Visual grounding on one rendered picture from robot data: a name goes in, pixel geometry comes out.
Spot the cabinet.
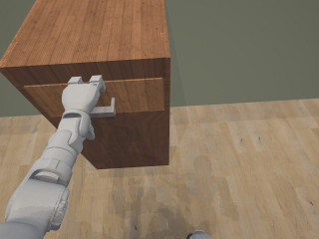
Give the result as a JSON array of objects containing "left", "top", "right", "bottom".
[{"left": 0, "top": 0, "right": 170, "bottom": 169}]

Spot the left robot forearm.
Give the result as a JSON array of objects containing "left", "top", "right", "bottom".
[{"left": 4, "top": 110, "right": 90, "bottom": 221}]

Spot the robot left upper arm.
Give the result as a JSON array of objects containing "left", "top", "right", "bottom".
[{"left": 0, "top": 178, "right": 70, "bottom": 239}]

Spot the left robot hand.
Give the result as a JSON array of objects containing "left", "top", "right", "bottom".
[{"left": 62, "top": 75, "right": 106, "bottom": 140}]

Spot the handle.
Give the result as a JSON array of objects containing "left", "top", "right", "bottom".
[{"left": 89, "top": 98, "right": 116, "bottom": 118}]

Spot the robot right shin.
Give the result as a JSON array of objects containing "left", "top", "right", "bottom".
[{"left": 191, "top": 230, "right": 205, "bottom": 237}]

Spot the drawer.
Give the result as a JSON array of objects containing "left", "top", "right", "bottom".
[{"left": 24, "top": 78, "right": 163, "bottom": 117}]

